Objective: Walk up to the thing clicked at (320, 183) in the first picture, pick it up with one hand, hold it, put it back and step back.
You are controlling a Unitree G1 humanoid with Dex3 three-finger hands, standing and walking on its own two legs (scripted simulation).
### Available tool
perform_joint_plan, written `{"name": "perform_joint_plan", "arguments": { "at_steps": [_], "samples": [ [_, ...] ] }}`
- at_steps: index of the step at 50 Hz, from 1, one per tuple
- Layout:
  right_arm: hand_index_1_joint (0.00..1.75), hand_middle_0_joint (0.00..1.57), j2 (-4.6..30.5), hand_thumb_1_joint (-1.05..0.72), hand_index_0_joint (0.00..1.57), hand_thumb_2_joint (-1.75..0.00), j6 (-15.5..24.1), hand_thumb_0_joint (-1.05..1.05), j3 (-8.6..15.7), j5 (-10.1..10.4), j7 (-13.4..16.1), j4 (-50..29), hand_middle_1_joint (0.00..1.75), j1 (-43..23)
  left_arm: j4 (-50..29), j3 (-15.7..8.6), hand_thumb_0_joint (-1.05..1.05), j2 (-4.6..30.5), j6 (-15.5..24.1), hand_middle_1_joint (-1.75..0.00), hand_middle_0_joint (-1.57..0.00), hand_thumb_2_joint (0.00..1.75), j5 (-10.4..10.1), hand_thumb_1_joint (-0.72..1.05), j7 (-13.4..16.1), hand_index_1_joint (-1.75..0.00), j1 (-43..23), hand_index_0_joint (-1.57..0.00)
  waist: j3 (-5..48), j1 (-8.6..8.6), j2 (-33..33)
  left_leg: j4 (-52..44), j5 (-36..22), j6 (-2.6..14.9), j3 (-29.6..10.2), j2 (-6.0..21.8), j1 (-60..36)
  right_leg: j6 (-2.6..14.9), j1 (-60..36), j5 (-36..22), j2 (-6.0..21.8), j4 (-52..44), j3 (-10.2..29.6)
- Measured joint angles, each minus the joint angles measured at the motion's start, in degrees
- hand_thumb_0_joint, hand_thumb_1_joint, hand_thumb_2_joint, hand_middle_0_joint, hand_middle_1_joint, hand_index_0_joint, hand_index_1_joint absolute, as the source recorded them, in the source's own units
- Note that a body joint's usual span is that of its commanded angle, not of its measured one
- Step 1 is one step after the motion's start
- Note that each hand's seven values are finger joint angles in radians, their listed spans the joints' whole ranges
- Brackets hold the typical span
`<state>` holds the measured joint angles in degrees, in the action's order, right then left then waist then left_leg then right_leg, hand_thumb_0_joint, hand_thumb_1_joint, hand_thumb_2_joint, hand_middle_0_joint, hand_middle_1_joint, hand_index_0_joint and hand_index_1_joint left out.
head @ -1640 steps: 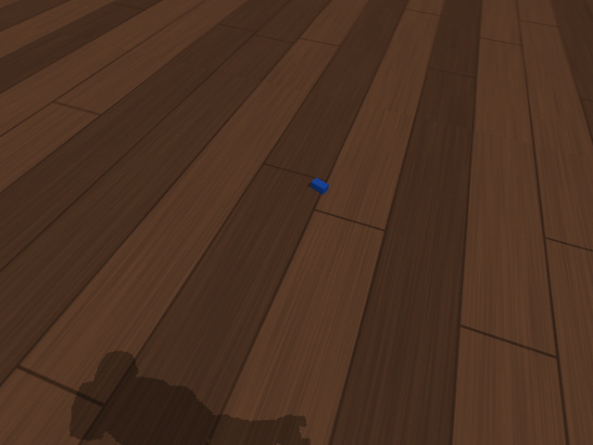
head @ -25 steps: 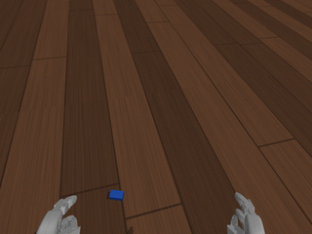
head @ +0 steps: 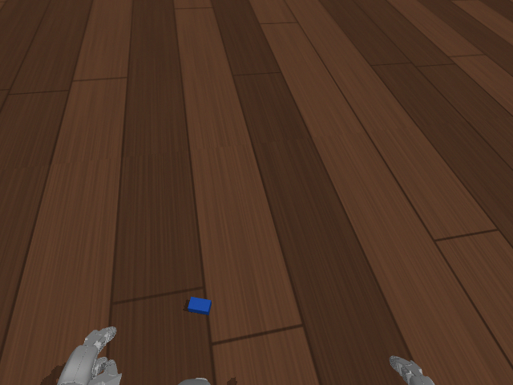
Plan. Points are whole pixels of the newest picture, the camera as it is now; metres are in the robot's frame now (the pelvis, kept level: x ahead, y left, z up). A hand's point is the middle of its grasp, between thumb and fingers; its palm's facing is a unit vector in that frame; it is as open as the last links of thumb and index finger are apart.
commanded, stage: stand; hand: left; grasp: from above
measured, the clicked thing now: (199, 305) +0.47 +0.20 -0.72
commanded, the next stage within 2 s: none
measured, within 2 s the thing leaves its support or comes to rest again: neither
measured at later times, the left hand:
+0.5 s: hand out of the picture +0.04 +0.24 -0.13, palm faces +0.03 -0.95 -0.32, open 7.4 cm
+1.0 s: hand out of the picture +0.04 +0.23 -0.12, palm faces +0.01 -0.94 -0.33, open 7.4 cm
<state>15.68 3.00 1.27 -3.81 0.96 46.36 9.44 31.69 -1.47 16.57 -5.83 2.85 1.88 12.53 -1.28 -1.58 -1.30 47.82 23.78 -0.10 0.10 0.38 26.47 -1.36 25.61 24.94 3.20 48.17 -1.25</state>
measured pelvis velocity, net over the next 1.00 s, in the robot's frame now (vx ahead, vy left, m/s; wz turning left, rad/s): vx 0.00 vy -0.01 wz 0.00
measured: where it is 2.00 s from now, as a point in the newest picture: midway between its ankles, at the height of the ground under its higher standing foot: outside the picture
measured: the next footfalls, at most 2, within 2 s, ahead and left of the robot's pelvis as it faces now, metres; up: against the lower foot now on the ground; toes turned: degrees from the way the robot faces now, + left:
none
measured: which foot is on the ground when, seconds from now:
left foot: down 0.00-1.00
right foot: down 0.00-1.00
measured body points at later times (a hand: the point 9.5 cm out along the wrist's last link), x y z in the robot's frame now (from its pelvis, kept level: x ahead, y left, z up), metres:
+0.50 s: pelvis +0.00 +0.01 +0.04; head -0.01 +0.01 +0.49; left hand +0.04 +0.29 -0.10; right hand +0.06 -0.27 -0.10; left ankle +0.01 +0.12 -0.70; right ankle +0.00 -0.13 -0.70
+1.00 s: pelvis +0.00 -0.01 +0.04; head +0.00 -0.01 +0.49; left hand +0.04 +0.28 -0.10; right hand +0.05 -0.29 -0.10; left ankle +0.01 +0.12 -0.70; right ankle +0.00 -0.14 -0.70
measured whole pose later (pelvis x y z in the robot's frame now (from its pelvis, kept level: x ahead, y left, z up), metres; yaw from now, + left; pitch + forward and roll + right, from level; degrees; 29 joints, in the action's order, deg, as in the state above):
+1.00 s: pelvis +0.00 -0.01 +0.04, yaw +0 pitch -4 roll +0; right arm 17.3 0.0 1.2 -1.6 0.5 65.0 9.0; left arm 66.3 -1.5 16.9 0.0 1.5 1.1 8.8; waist -3.6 -0.6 0.6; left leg 20.4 10.2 -1.1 0.1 1.2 6.7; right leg -1.0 6.1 11.3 1.9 20.8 -2.1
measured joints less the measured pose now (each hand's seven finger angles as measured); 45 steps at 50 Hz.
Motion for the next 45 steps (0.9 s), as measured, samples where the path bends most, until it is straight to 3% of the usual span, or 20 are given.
{"name": "perform_joint_plan", "arguments": {
  "at_steps": [8, 18, 30, 45],
  "samples": [
    [0.3, 0.2, 0.7, -0.9, 0.2, -0.9, -1.7, 0.01, 1.6, 0.6, -0.2, 6.3, 0.3, 1.1, 16.1, -1.1, 0.01, 0.2, 3.4, -0.3, -0.2, 0.9, -0.2, 0.9, 0.2, -0.3, 0.3, -0.2, -1.2, 0.33, 0.5, -7.9, -3.1, 0.15, 0.1, -0.1, -7.4, -0.35, -7.6, -3.4, 0.0, -8.3, -0.2],
    [0.3, 0.2, -0.2, -0.9, 0.2, -0.9, -2.8, 0.01, 1.0, 1.5, 0.4, 12.9, 0.3, 0.9, 27.0, -0.4, 0.0, -0.9, 4.5, -0.3, -0.2, 0.9, -0.9, 0.9, 0.2, -0.3, -0.4, -0.2, -2.2, 0.21, 1.0, -18.4, -8.4, 0.23, 0.4, -0.3, -15.6, -0.65, -15.7, -8.8, 0.0, -18.9, -0.2],
    [0.3, 0.2, 0.0, -0.9, 0.2, -0.9, -3.2, 0.01, 1.0, 1.9, -0.1, 16.7, 0.3, 0.1, 32.3, -0.4, 0.0, -0.3, 5.4, -0.3, -0.2, 0.9, -0.8, 0.9, -0.3, -0.3, -2.1, -0.2, -2.0, 0.47, 1.5, -25.2, -12.6, -0.06, 0.2, -0.2, -19.2, -0.48, -19.2, -12.8, -0.3, -25.3, -0.5],
    [0.3, 0.2, 1.5, -0.9, 0.2, -0.9, -3.2, 0.0, 0.4, 2.1, -0.4, 18.3, 0.3, -0.3, 34.4, -0.2, 0.0, 0.5, 5.6, -0.3, -0.2, 0.9, -1.2, 0.9, -0.7, -0.3, -3.1, -0.2, -2.2, 0.89, 1.8, -26.9, -13.5, -0.78, 0.0, 0.6, -19.4, 0.22, -19.3, -13.7, -1.1, -26.9, -0.8]
  ]
}}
